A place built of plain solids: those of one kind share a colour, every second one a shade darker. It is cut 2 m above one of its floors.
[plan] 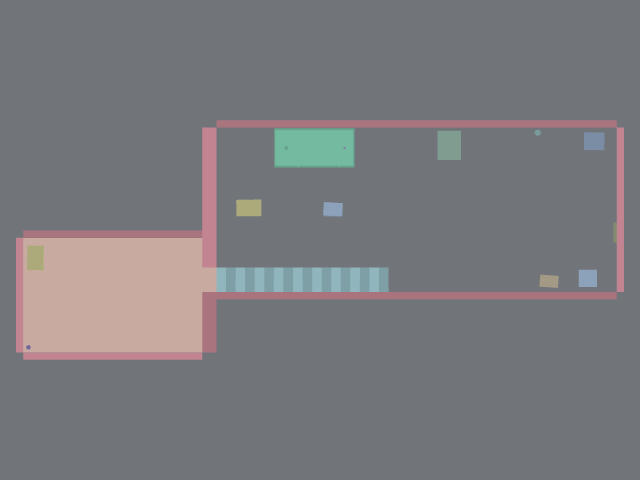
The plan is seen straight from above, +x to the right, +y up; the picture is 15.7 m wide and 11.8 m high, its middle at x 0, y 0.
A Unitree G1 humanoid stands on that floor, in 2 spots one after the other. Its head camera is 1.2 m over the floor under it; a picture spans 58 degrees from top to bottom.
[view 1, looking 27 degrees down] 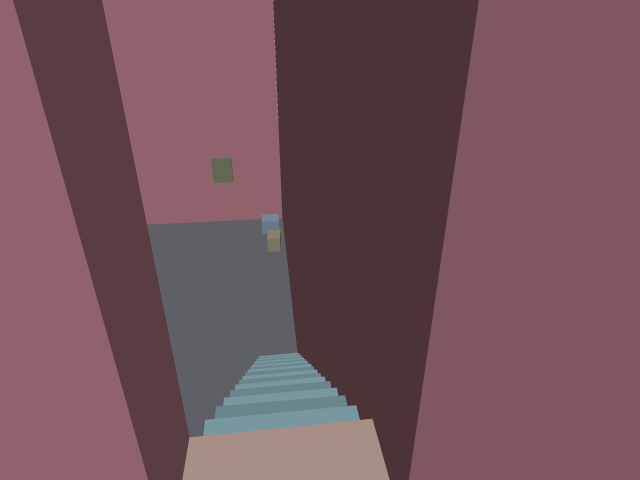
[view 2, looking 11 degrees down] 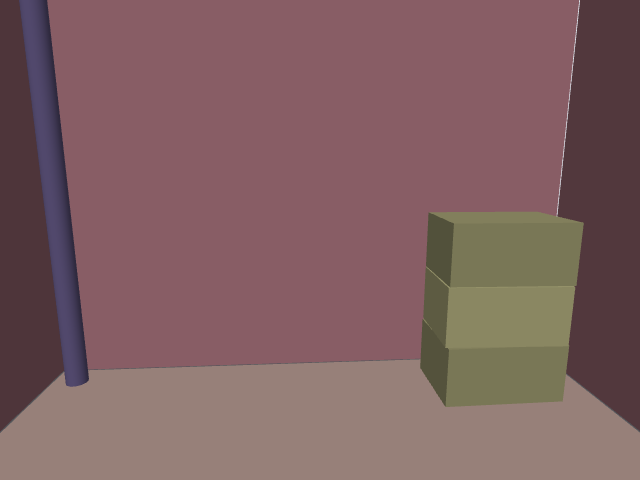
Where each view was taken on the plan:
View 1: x -3.54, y -0.98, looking -7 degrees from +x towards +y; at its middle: wall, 2.77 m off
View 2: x -4.93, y -1.48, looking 176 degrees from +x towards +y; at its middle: wall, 2.42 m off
